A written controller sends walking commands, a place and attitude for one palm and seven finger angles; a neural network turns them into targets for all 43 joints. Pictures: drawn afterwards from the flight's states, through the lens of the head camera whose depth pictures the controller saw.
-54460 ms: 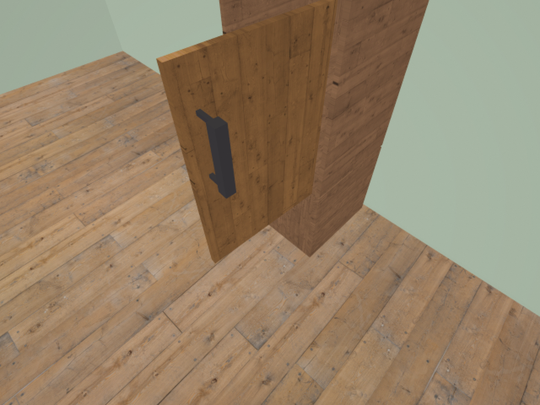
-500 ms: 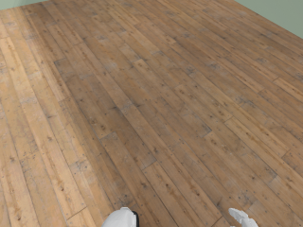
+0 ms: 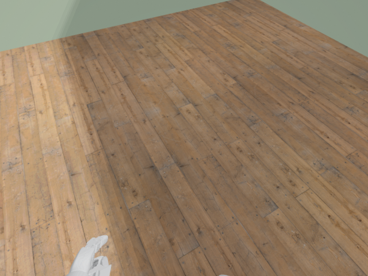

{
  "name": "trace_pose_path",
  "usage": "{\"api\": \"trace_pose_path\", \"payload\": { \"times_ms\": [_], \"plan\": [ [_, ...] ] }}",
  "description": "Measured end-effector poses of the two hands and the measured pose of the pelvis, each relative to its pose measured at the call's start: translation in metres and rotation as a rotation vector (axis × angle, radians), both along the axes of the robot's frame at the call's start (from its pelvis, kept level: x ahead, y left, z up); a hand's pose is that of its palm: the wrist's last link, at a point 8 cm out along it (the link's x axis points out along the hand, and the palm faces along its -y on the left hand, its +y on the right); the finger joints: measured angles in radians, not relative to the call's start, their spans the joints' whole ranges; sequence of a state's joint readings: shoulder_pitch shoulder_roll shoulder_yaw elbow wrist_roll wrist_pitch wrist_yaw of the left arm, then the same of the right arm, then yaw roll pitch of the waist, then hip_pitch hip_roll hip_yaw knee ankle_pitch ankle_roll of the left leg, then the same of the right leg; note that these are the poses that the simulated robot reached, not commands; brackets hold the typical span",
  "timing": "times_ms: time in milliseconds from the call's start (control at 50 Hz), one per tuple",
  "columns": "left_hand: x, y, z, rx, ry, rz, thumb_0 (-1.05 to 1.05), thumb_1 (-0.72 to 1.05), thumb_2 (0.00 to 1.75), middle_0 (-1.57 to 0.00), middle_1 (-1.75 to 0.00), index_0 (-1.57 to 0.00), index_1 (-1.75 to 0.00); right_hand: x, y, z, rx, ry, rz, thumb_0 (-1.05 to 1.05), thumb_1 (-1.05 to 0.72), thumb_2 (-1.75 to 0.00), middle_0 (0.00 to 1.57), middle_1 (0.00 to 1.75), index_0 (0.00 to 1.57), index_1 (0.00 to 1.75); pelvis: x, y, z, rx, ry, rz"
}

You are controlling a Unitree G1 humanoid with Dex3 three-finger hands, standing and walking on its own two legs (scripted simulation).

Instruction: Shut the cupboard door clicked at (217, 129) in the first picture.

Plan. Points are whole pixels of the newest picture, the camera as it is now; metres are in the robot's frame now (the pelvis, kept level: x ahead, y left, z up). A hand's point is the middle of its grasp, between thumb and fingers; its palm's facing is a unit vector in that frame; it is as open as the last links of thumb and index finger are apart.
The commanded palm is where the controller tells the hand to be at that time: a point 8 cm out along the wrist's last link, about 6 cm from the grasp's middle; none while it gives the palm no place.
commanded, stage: turn to face it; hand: left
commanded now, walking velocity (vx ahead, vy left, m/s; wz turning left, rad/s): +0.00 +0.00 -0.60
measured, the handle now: out of the picture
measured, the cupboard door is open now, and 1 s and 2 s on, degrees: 26 26 26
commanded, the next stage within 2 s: none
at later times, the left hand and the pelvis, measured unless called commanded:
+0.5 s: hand out of the picture +0.13 +0.21 -0.17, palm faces -0.10 -0.97 -0.20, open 7.3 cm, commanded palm none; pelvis +0.08 +0.02 +0.01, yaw -13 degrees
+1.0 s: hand (146, 219) +0.28 +0.11 -0.14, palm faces -0.49 -0.83 -0.26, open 7.4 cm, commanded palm none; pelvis +0.09 -0.01 +0.01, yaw -30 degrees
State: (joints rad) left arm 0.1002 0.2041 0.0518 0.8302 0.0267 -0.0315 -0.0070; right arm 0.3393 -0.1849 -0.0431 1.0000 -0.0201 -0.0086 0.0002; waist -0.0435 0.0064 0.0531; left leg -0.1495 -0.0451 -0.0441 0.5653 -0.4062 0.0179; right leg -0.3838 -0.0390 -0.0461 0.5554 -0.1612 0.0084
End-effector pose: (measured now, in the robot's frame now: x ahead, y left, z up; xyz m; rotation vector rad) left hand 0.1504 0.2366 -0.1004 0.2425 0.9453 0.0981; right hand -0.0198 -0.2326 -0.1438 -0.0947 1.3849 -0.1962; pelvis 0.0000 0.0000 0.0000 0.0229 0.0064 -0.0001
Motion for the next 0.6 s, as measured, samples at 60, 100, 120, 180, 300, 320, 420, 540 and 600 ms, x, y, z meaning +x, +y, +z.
{"api": "trace_pose_path", "payload": {
  "times_ms": [60,100,120,180,300,320,420,540,600],
  "plan": [
    [-0.002,-0.017,-0.006,-0.007,0.061,0.009,0.0,0.91,0.9,-0.2,-0.29,-0.2,-0.3,0.021,-0.013,-0.002,-0.008,0.017,0.0,0.01,-0.9,-0.9,0.21,0.3,0.2,0.3,0.018,-0.009,0.002,-0.013,-0.012,-0.001],
    [-0.013,-0.027,-0.009,-0.021,0.132,0.03,0.0,0.91,0.9,-0.2,-0.29,-0.2,-0.3,0.038,-0.019,0.003,-0.014,0.009,0.004,0.01,-0.9,-0.9,0.2,0.3,0.2,0.3,0.029,-0.013,0.008,-0.009,-0.011,-0.01],
    [-0.019,-0.031,-0.011,-0.028,0.169,0.039,0.0,0.91,0.9,-0.2,-0.29,-0.2,-0.3,0.047,-0.021,0.006,-0.016,0.0,0.006,0.01,-0.91,-0.9,0.2,0.3,0.2,0.3,0.033,-0.015,0.011,-0.006,-0.008,-0.016],
    [-0.035,-0.03,-0.013,-0.024,0.244,0.093,-0.01,0.94,0.9,-0.21,-0.29,-0.2,-0.3,0.076,-0.023,0.013,-0.02,-0.037,0.011,0.01,-0.91,-0.9,0.2,0.3,0.2,0.3,0.044,-0.019,0.016,-0.002,0.004,-0.036],
    [-0.055,-0.012,-0.018,-0.002,0.377,0.1,-0.01,0.95,0.9,-0.21,-0.3,-0.2,-0.3,0.13,-0.018,0.022,-0.033,-0.134,0.007,0.01,-0.91,-0.9,0.2,0.3,0.2,0.3,0.057,-0.013,0.017,-0.013,0.014,-0.093],
    [-0.057,-0.008,-0.02,-0.002,0.393,0.098,-0.01,0.94,0.9,-0.21,-0.3,-0.2,-0.3,0.138,-0.016,0.023,-0.037,-0.153,0.004,0.01,-0.91,-0.9,0.2,0.3,0.2,0.3,0.059,-0.011,0.016,-0.014,0.014,-0.105],
    [-0.047,0.013,-0.035,-0.015,0.432,0.073,0.0,0.92,0.9,-0.21,-0.29,-0.2,-0.3,0.165,-0.005,0.029,-0.083,-0.257,-0.017,0.01,-0.9,-0.9,0.2,0.3,0.2,0.3,0.071,0.008,0.006,-0.039,0.016,-0.168],
    [0.004,0.025,-0.035,-0.017,0.385,-0.021,0.0,0.92,0.9,-0.2,-0.29,-0.2,-0.3,0.153,0.001,0.04,-0.123,-0.254,-0.053,0.01,-0.9,-0.9,0.21,0.3,0.2,0.3,0.077,0.018,0.01,-0.043,-0.005,-0.249],
    [0.036,0.023,-0.028,-0.008,0.338,-0.078,0.0,0.92,0.9,-0.2,-0.29,-0.2,-0.3,0.138,-0.003,0.043,-0.132,-0.23,-0.099,0.01,-0.9,-0.9,0.21,0.3,0.2,0.3,0.08,0.018,0.013,-0.054,-0.006,-0.289]
  ]
}}
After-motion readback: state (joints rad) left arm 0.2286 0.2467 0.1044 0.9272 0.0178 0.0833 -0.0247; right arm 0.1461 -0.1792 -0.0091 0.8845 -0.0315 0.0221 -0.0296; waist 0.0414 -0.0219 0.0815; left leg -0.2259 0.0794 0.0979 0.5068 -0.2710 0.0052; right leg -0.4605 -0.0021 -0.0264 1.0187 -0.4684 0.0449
